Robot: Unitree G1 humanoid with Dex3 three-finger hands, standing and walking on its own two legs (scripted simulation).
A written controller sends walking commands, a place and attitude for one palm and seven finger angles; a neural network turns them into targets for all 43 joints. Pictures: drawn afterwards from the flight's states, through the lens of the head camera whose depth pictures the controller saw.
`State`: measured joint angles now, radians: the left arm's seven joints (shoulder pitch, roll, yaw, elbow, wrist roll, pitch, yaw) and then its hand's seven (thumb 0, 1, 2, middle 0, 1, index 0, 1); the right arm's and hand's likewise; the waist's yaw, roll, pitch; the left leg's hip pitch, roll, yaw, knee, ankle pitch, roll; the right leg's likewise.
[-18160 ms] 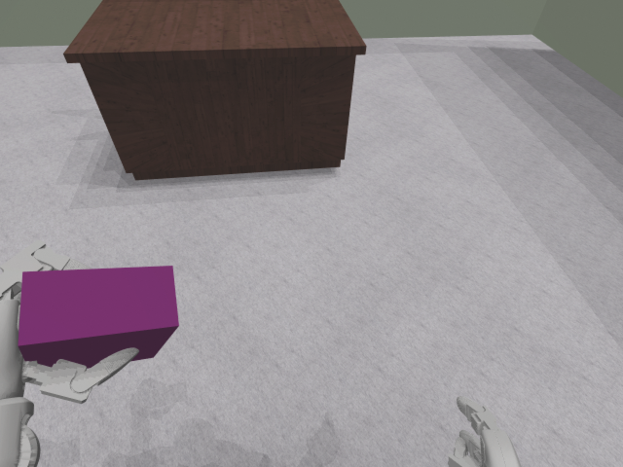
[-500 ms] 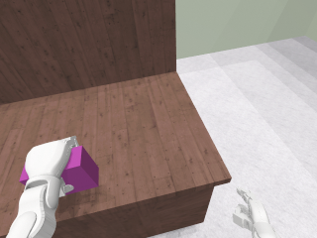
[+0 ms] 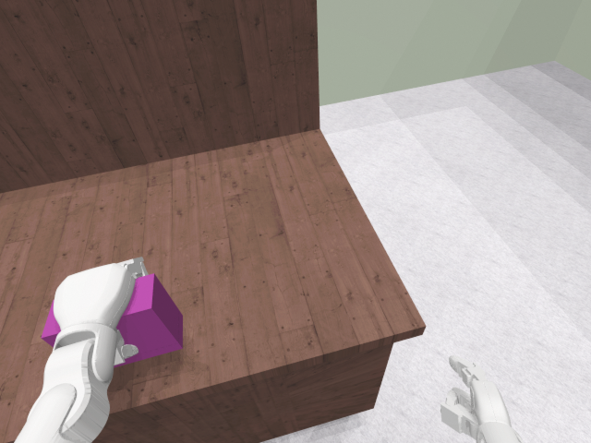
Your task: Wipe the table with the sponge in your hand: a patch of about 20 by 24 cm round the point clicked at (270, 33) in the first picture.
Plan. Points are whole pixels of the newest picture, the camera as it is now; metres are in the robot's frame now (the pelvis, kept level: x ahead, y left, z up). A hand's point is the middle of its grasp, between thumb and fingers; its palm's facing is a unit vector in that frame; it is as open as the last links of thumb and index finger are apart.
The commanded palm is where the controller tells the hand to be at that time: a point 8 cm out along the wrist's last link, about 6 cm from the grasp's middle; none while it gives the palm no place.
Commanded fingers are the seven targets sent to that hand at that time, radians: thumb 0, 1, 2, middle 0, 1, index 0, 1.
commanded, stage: move the sponge above the wiping area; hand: left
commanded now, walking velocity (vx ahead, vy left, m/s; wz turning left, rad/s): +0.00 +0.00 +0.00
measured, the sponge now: (126, 331) +0.24 +0.29 +0.01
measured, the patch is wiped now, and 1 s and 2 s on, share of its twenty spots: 0.00 0.00 0.00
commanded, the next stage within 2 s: lower the sponge onto the table in 1.24 s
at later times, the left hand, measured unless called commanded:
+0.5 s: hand (149, 314) +0.26 +0.26 +0.03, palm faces -0.05 -0.09 -0.99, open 9.8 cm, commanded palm +0.23 +0.26 +0.09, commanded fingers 0.00 0.10 1.30 -1.20 -1.60 -1.20 -1.60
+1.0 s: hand (153, 313) +0.26 +0.26 +0.02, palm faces -0.04 -0.08 -1.00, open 9.8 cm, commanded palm +0.24 +0.26 +0.08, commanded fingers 0.00 0.10 1.30 -1.20 -1.60 -1.20 -1.60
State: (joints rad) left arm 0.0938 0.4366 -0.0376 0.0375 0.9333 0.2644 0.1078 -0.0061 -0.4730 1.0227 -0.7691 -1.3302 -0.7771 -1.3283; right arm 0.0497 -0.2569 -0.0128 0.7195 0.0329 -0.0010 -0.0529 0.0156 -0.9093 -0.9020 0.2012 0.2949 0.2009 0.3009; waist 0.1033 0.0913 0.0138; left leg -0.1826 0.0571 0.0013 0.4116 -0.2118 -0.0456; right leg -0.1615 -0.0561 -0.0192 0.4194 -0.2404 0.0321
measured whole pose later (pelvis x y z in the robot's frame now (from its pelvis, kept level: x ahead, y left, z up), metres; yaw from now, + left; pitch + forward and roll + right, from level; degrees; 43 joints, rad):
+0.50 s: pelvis +0.00 +0.00 +0.00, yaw +0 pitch +0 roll +0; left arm 0.02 0.36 -0.14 0.15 0.98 0.33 0.15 -0.01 -0.47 1.02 -0.77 -1.33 -0.78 -1.33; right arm 0.03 -0.24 0.00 0.73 0.04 0.02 -0.04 0.02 -0.91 -0.90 0.20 0.29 0.20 0.30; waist 0.10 0.09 -0.01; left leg -0.21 0.05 0.00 0.43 -0.22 -0.05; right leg -0.19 -0.06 -0.02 0.45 -0.26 0.03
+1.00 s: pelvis +0.00 +0.00 +0.00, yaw +0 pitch +0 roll +0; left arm 0.00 0.36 -0.13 0.20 0.98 0.27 0.19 -0.01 -0.47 1.03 -0.76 -1.33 -0.77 -1.33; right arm 0.05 -0.25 -0.03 0.74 0.04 0.01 -0.05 0.02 -0.91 -0.90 0.20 0.29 0.20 0.30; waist 0.10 0.09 -0.01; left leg -0.23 0.06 0.00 0.46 -0.23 -0.05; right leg -0.22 -0.05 -0.02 0.48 -0.27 0.03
